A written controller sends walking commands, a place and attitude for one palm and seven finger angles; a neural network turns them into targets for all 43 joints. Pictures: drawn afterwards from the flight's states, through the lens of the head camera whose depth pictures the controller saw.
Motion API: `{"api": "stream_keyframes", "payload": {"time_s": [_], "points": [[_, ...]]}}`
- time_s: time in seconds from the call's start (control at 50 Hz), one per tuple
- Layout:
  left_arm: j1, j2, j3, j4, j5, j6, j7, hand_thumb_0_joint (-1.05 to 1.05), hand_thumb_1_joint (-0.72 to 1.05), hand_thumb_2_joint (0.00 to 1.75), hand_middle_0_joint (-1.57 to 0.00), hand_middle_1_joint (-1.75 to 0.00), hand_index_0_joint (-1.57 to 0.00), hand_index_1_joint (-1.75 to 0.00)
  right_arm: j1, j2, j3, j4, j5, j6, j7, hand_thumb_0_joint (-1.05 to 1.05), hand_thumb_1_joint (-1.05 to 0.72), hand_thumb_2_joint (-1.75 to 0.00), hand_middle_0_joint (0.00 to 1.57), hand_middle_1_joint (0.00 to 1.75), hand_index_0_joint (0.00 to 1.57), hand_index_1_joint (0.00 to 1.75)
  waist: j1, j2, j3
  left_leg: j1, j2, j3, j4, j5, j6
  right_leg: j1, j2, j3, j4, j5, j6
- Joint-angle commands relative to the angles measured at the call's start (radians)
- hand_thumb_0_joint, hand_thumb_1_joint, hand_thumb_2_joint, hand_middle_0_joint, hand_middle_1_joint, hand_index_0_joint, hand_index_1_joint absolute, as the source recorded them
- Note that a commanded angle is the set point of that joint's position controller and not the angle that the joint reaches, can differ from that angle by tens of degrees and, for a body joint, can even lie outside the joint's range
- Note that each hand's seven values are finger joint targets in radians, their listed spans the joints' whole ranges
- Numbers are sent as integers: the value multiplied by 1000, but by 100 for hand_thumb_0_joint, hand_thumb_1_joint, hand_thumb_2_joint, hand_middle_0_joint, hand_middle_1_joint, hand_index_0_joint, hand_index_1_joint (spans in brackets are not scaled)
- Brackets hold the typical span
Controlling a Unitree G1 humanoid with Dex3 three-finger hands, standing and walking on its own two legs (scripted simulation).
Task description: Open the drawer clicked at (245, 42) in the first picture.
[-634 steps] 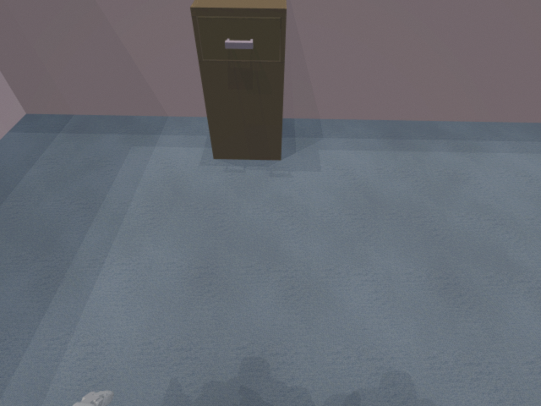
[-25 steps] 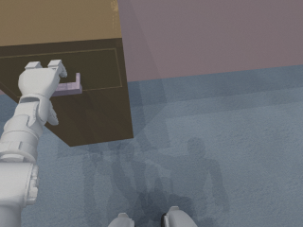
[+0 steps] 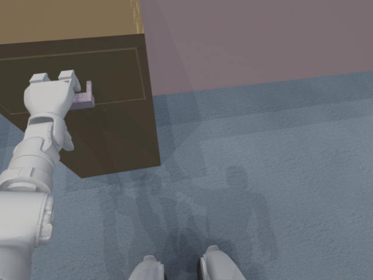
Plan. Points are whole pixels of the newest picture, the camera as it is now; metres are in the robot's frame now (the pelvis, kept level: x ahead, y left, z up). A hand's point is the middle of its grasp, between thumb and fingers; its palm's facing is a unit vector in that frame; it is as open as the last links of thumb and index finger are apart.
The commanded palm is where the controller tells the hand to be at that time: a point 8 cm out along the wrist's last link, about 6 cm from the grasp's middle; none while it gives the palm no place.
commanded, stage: lower the fingers behind the handle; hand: left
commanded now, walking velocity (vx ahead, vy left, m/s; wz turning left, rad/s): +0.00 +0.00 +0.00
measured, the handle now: (66, 94) +0.55 +0.26 -0.01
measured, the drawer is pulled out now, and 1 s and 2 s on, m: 0.00 0.00 0.03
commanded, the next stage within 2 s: close the thumb around the handle in 0.74 s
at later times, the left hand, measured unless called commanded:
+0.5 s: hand (68, 115) +0.50 +0.25 -0.03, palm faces -0.08 -0.03 -1.00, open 13.8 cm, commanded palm +0.49 +0.24 +0.02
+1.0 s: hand (67, 116) +0.50 +0.26 -0.03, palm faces -0.07 -0.04 -1.00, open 13.2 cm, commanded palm +0.49 +0.24 +0.02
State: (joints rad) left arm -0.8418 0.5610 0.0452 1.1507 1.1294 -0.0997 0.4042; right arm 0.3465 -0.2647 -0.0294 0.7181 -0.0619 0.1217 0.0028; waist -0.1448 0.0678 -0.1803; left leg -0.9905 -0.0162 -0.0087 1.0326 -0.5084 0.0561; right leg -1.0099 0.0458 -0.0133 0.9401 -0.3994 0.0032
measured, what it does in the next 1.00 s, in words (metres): stands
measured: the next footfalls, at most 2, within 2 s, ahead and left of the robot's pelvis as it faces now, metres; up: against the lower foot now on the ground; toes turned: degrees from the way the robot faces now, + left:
none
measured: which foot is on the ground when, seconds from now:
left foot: down 0.00-1.00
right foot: down 0.00-1.00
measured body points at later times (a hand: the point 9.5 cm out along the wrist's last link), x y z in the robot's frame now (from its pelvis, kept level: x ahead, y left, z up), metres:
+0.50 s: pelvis -0.01 -0.01 -0.02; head +0.15 +0.00 +0.40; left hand +0.50 +0.25 +0.02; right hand -0.02 -0.29 -0.14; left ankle -0.03 +0.08 -0.67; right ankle +0.01 -0.13 -0.67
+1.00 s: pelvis -0.01 -0.01 -0.02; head +0.15 +0.01 +0.40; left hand +0.50 +0.25 +0.02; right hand -0.01 -0.28 -0.14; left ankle -0.03 +0.08 -0.67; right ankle +0.01 -0.13 -0.67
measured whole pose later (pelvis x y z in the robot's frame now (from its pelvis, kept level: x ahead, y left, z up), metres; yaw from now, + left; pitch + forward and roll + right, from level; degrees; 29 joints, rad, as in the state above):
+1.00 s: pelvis -0.01 -0.01 -0.02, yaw +0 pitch +30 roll -4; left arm -0.89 0.61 0.06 1.15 1.12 -0.10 0.39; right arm 0.33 -0.27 -0.01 0.72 -0.06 0.09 -0.01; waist -0.16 0.07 -0.18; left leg -1.13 -0.01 -0.03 1.14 -0.54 0.05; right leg -1.14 0.05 -0.04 1.05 -0.43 -0.01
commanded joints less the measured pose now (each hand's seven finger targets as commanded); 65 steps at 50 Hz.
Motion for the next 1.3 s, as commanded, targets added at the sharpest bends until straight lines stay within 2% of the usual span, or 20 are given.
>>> {"api": "stream_keyframes", "payload": {"time_s": [0.0,0.06,0.12,0.2,0.26,0.32,0.4,0.42,0.56,0.64,0.7,0.82,0.9,0.92,1.0,1.04,1.08,1.16,1.22,1.28], "points": [[-387,219,38,-188,-17,5,47,0,-50,30,-30,-120,-30,-120,177,-177,-71,-30,1,-16,-4,0,-90,-90,20,30,20,30,-8,65,-497,370,27,-61,-70,605,-39,195,21,-36,-33,333,-41],[-442,238,31,-180,-20,8,48,0,-50,30,-30,-120,-30,-120,183,-183,-69,-19,5,-22,-11,0,-90,-90,20,30,20,30,-35,42,-464,311,20,-52,-66,501,-23,186,17,-27,-40,299,-36],[-478,310,72,-205,-9,-7,57,0,-50,30,-30,-120,-30,-120,182,-189,-63,-7,3,-28,-16,0,-90,-90,20,30,20,30,-22,83,-505,311,16,-59,-51,491,-25,167,16,-24,-17,283,-41],[-445,288,68,-183,-3,-2,66,0,-50,30,-30,-120,-30,-120,178,-184,-62,-1,-4,-33,-12,0,-90,-90,20,30,20,30,-20,123,-524,332,20,-62,-21,563,-36,126,19,-33,9,303,-43],[-437,262,30,-112,-5,32,59,0,-50,30,-30,-120,-30,-120,180,-184,-54,-2,1,-32,-11,0,-90,-90,20,30,20,30,-37,101,-444,255,16,-49,-20,491,-25,120,18,-35,2,282,-40],[-426,297,43,-86,-8,50,38,0,-50,30,-30,-120,-30,-120,186,-189,-46,-12,5,-30,-14,0,-90,-90,20,30,20,30,-36,66,-471,216,10,-44,-11,468,-15,153,18,-28,13,300,-39],[-482,352,77,-189,-20,16,12,0,-50,30,-30,-120,-30,-120,190,-190,-49,-21,6,-37,-22,0,-90,-90,20,30,20,30,-30,101,-561,264,12,-49,-1,504,-15,179,16,-21,23,332,-36],[-464,347,75,-195,-21,9,8,0,-50,30,-30,-120,-30,-120,190,-188,-49,-24,7,-38,-22,0,-90,-90,20,30,20,30,-20,126,-574,269,11,-50,1,507,-17,176,16,-21,25,327,-37],[-401,312,58,-145,-23,8,9,0,-50,30,-30,-120,-30,-120,186,-183,-44,-24,11,-38,-24,0,-90,-90,20,30,20,30,-27,53,-482,194,10,-37,0,459,-7,180,17,-20,14,320,-34],[-455,357,80,-192,-21,-8,12,0,-50,30,-30,-120,-30,-120,194,-186,-45,-21,10,-42,-28,0,-90,-90,20,30,20,30,-27,89,-522,206,9,-40,7,467,-8,179,14,-15,26,327,-34],[-426,347,86,-182,-26,-15,13,0,-50,30,-30,-120,-30,-120,192,-184,-47,-17,8,-41,-25,0,-90,-90,20,30,20,30,-20,82,-532,229,10,-43,12,501,-11,175,16,-19,30,340,-35],[-443,334,65,-164,-16,2,24,0,-50,30,-30,-120,-30,-120,191,-186,-44,-20,10,-36,-22,0,-90,-90,20,30,20,30,-29,105,-503,224,10,-46,6,484,-15,147,17,-26,28,312,-37],[-443,347,84,-175,-24,9,27,0,-28,40,-32,-122,-32,-122,193,-190,-46,-20,8,-35,-20,0,-90,-90,20,30,20,30,-20,104,-534,260,14,-53,7,526,-19,152,18,-30,33,328,-37],[-450,331,70,-182,-22,8,26,0,-22,42,-32,-123,-32,-123,194,-188,-49,-23,9,-36,-21,0,-90,-90,20,30,20,30,-30,106,-541,270,15,-54,8,527,-19,146,18,-30,28,327,-35],[-421,334,79,-173,-22,13,21,0,0,52,-34,-125,-34,-125,190,-188,-47,-21,9,-31,-19,0,-90,-90,20,30,20,30,-18,97,-525,275,17,-57,3,544,-22,150,19,-32,28,330,-37],[-445,304,53,-182,-21,11,24,0,12,56,-34,-127,-34,-127,190,-187,-49,-21,10,-33,-19,0,-90,-90,20,30,20,30,-31,113,-502,277,20,-56,-1,523,-22,128,19,-34,19,307,-36],[-409,348,88,-175,-21,11,24,0,23,61,-35,-128,-35,-128,188,-192,-45,-22,9,-30,-18,0,-90,-90,20,30,20,30,-10,98,-503,261,15,-51,-6,512,-21,157,19,-31,20,312,-38],[-412,304,58,-173,-23,9,24,0,45,71,-37,-130,-37,-130,187,-187,-48,-23,9,-32,-17,0,-90,-90,20,30,20,30,-20,105,-495,267,18,-54,-8,513,-22,139,20,-35,19,304,-38],[-430,347,87,-183,-23,4,28,0,62,78,-38,-132,-38,-132,190,-194,-47,-20,9,-30,-20,0,-90,-90,20,30,20,30,-21,90,-503,263,21,-60,-8,509,-22,140,19,-34,24,302,-37],[-405,328,76,-168,-27,8,27,0,79,85,-39,-134,-39,-134,188,-191,-46,-22,9,-29,-17,0,-90,-90,20,30,20,30,-20,80,-500,252,18,-53,-7,507,-20,153,19,-33,21,309,-36]]}}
